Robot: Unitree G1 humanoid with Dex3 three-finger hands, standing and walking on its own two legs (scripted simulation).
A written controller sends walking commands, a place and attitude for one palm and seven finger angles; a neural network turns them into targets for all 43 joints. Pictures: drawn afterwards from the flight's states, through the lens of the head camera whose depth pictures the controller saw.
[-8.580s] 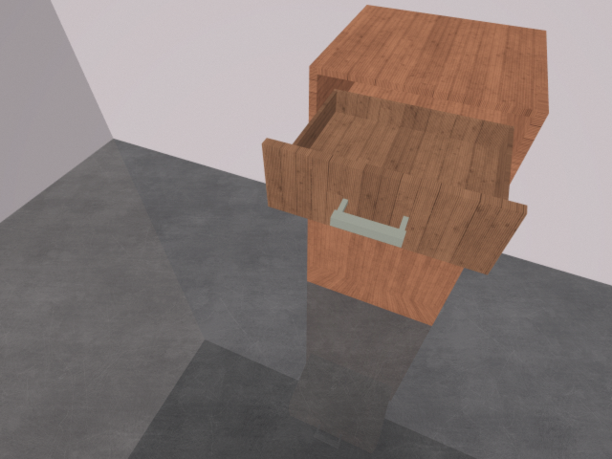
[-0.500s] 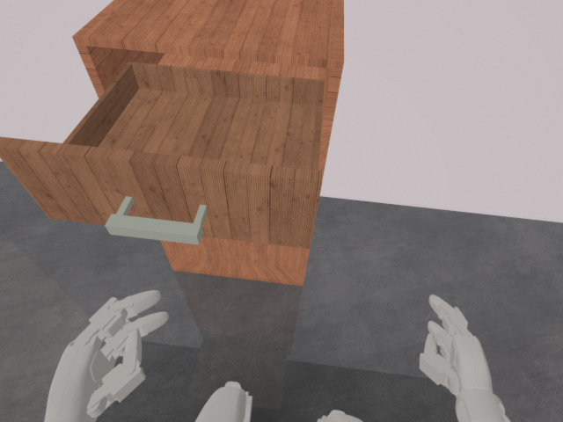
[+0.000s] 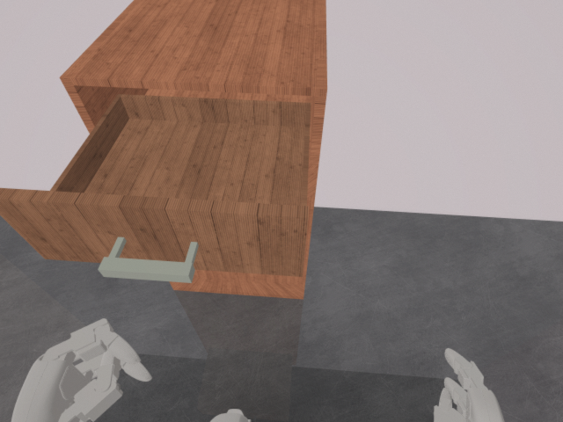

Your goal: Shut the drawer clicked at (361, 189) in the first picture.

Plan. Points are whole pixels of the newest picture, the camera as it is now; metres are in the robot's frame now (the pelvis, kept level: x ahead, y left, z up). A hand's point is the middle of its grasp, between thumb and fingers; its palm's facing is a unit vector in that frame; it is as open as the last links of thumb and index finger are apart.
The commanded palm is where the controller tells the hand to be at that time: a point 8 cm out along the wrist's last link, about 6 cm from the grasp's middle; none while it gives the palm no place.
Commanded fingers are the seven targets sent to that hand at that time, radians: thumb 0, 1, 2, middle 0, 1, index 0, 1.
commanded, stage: raise the hand and make a fist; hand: left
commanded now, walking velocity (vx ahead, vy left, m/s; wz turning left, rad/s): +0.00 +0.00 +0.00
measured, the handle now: (152, 257) +0.33 +0.21 +0.04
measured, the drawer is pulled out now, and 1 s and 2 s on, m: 0.28 0.28 0.28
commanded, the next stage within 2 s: bring the fist close to the handle in 0.96 s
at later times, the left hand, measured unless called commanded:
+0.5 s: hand (112, 373) +0.16 +0.17 +0.13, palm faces -0.01 -1.00 -0.06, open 3.2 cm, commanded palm +0.12 +0.23 +0.14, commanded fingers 0.00 0.90 0.90 -1.40 -1.60 -1.40 -1.60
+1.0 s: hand (117, 366) +0.16 +0.17 +0.14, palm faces +0.03 -0.99 -0.11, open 3.2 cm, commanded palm +0.12 +0.23 +0.15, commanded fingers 0.00 0.90 0.90 -1.40 -1.60 -1.40 -1.60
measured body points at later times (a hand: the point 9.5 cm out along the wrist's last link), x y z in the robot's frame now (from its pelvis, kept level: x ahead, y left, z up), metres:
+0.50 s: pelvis +0.00 +0.02 +0.01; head -0.01 +0.01 +0.46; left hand +0.15 +0.23 +0.13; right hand +0.20 -0.18 -0.04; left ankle +0.04 +0.12 -0.69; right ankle -0.02 -0.09 -0.69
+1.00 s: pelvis +0.01 -0.01 +0.02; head -0.01 -0.03 +0.47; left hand +0.15 +0.22 +0.14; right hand +0.20 -0.23 -0.04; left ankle +0.04 +0.12 -0.69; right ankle -0.02 -0.09 -0.69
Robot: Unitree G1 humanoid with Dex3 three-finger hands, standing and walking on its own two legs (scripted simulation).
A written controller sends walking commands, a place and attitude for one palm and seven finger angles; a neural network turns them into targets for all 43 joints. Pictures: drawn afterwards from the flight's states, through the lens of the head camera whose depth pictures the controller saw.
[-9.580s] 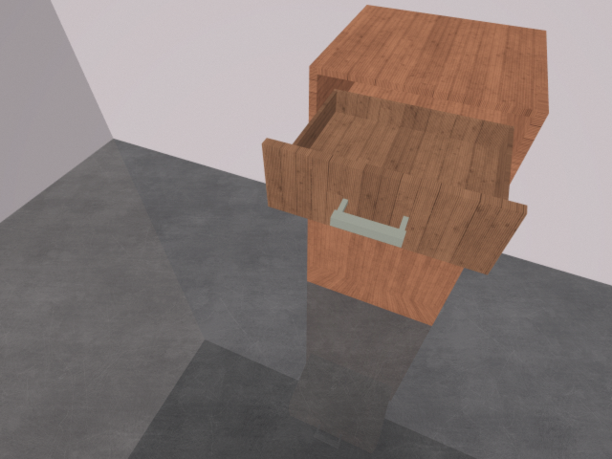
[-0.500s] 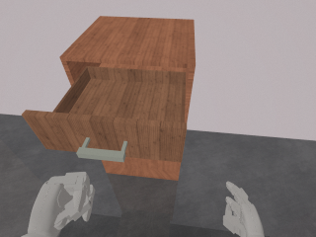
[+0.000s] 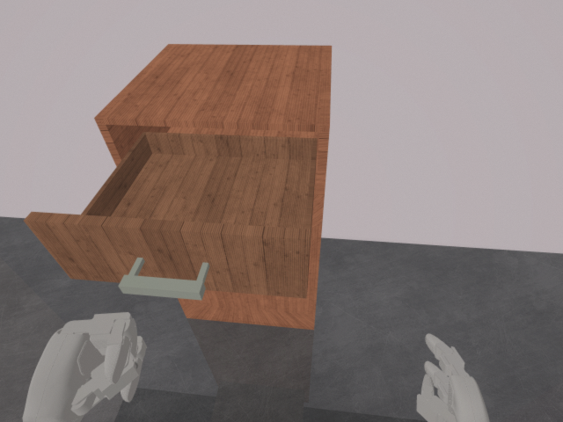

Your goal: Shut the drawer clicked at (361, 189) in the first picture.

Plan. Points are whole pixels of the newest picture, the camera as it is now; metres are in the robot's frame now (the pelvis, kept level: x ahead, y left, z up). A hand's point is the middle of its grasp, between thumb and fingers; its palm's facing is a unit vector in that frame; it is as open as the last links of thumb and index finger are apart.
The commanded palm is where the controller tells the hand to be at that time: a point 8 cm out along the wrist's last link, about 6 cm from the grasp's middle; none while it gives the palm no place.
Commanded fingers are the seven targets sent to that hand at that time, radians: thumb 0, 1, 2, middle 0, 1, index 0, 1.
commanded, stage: bring the fist close to the handle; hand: left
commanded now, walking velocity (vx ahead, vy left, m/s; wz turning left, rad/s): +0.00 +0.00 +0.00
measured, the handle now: (167, 276) +0.33 +0.22 +0.03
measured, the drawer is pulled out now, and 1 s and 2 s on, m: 0.28 0.28 0.26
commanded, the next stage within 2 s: push the drawer shut in 1.46 s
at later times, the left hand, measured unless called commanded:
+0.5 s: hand (144, 355) +0.18 +0.18 +0.08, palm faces -0.02 -1.00 -0.05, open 3.2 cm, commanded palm +0.15 +0.24 +0.08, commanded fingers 0.00 0.90 0.90 -1.40 -1.60 -1.40 -1.60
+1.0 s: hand (164, 343) +0.22 +0.18 +0.03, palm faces -0.03 -1.00 -0.03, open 3.3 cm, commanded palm +0.20 +0.24 +0.03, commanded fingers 0.00 0.90 0.90 -1.40 -1.60 -1.40 -1.60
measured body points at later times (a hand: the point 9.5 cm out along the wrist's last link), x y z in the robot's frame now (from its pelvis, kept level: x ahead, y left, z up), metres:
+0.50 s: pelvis +0.00 +0.00 +0.00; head +0.01 -0.01 +0.45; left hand +0.18 +0.24 +0.09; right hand +0.19 -0.24 -0.06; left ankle +0.03 +0.13 -0.71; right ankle -0.03 -0.08 -0.71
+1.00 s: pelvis -0.01 +0.02 -0.03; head +0.04 +0.02 +0.42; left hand +0.21 +0.24 +0.04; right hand +0.16 -0.22 -0.11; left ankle +0.03 +0.13 -0.71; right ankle -0.03 -0.08 -0.71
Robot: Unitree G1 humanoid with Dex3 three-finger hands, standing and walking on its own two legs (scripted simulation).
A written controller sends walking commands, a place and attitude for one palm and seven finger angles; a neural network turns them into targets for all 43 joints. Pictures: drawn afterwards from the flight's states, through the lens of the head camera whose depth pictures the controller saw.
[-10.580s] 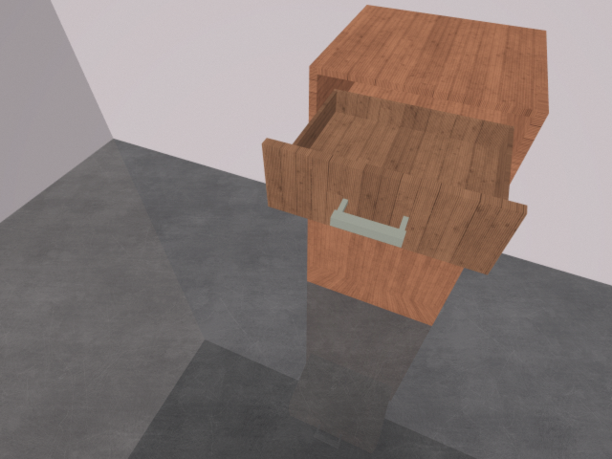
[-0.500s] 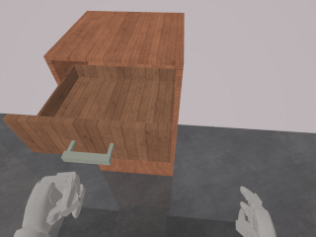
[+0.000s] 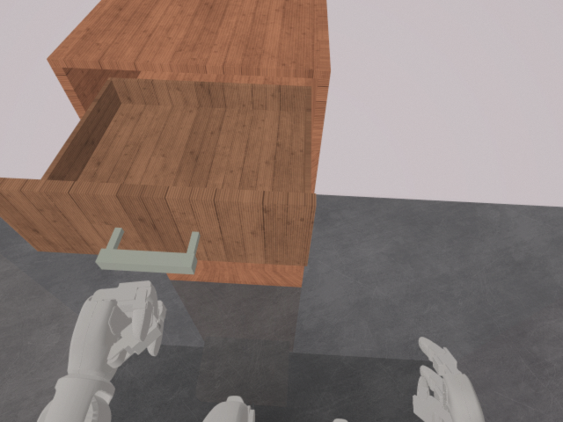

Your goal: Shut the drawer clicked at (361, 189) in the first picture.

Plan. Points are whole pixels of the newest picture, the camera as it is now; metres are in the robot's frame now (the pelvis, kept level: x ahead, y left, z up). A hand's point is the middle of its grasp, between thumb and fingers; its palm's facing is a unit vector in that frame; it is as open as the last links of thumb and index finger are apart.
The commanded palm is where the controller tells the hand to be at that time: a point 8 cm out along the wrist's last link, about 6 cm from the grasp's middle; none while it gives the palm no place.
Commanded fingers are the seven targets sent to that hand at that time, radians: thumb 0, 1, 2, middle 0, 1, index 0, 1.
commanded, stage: bring the fist close to the handle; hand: left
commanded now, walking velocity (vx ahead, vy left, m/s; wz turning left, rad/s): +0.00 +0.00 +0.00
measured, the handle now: (152, 248) +0.34 +0.20 +0.06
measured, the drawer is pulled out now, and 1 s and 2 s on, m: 0.28 0.26 0.13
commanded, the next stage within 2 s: push the drawer shut in 0.46 s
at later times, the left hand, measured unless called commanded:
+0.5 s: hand (170, 310) +0.25 +0.16 +0.05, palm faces -0.01 -1.00 -0.05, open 3.2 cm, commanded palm +0.23 +0.22 +0.06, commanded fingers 0.00 0.90 0.90 -1.40 -1.60 -1.40 -1.60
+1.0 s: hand (179, 286) +0.29 +0.15 +0.05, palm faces -0.02 -1.00 -0.06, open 3.0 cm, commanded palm +0.28 +0.21 +0.06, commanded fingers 0.00 0.90 0.90 -1.40 -1.60 -1.40 -1.60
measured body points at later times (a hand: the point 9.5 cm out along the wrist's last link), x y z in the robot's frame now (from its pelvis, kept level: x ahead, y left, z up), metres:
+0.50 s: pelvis +0.01 +0.00 +0.00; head +0.06 -0.01 +0.44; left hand +0.25 +0.21 +0.05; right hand +0.17 -0.25 -0.09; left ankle +0.04 +0.11 -0.68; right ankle -0.02 -0.10 -0.68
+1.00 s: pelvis +0.00 -0.02 -0.01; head +0.06 -0.02 +0.44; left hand +0.28 +0.21 +0.05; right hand +0.17 -0.26 -0.10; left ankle +0.04 +0.11 -0.68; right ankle -0.02 -0.10 -0.68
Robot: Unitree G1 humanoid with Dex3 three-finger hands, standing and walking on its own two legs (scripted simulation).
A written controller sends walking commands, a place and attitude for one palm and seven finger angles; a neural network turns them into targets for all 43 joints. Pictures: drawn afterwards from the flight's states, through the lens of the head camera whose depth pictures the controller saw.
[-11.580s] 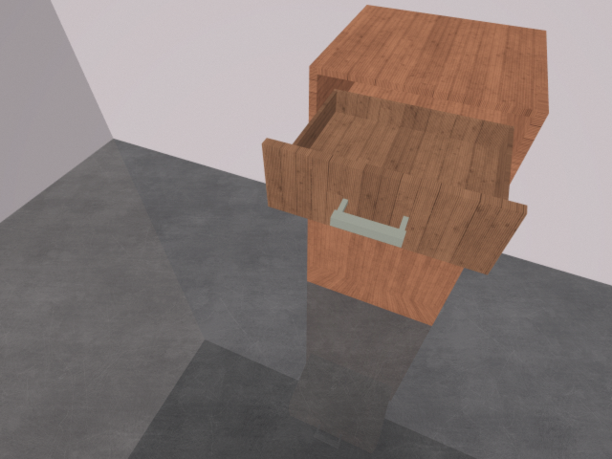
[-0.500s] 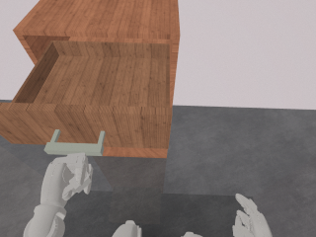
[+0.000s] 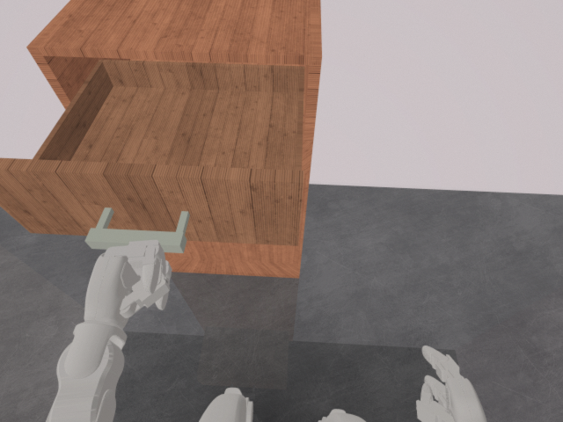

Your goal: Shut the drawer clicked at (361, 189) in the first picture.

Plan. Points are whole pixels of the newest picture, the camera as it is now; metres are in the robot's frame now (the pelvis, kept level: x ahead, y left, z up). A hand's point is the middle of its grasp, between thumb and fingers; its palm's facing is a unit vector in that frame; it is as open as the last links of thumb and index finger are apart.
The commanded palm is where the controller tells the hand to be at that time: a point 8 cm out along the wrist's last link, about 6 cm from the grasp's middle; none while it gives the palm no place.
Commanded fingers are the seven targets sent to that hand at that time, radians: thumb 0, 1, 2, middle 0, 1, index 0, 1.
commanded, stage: push the drawer shut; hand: left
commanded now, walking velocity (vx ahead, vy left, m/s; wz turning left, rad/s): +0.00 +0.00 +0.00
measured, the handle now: (141, 228) +0.37 +0.21 +0.06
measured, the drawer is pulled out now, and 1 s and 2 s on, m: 0.26 0.13 0.01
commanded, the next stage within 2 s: none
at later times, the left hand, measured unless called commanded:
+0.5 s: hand (175, 236) +0.36 +0.17 +0.06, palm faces -0.03 -1.00 -0.04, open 3.1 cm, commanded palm +0.34 +0.22 +0.06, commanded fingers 0.00 0.90 0.90 -1.40 -1.60 -1.40 -1.60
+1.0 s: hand (181, 201) +0.42 +0.17 +0.06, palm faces -0.04 -1.00 -0.03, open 3.0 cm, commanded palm +0.40 +0.22 +0.06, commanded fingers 0.00 0.90 0.90 -1.40 -1.60 -1.40 -1.60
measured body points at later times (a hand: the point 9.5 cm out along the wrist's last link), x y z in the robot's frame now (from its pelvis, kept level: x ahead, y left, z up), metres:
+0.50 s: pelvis +0.00 +0.01 +0.01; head +0.07 +0.00 +0.45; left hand +0.35 +0.22 +0.06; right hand +0.11 -0.25 -0.10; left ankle +0.04 +0.12 -0.67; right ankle -0.02 -0.09 -0.67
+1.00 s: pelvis -0.01 +0.02 +0.00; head +0.08 +0.02 +0.44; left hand +0.41 +0.22 +0.06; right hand +0.08 -0.25 -0.11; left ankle +0.04 +0.12 -0.67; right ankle -0.02 -0.09 -0.67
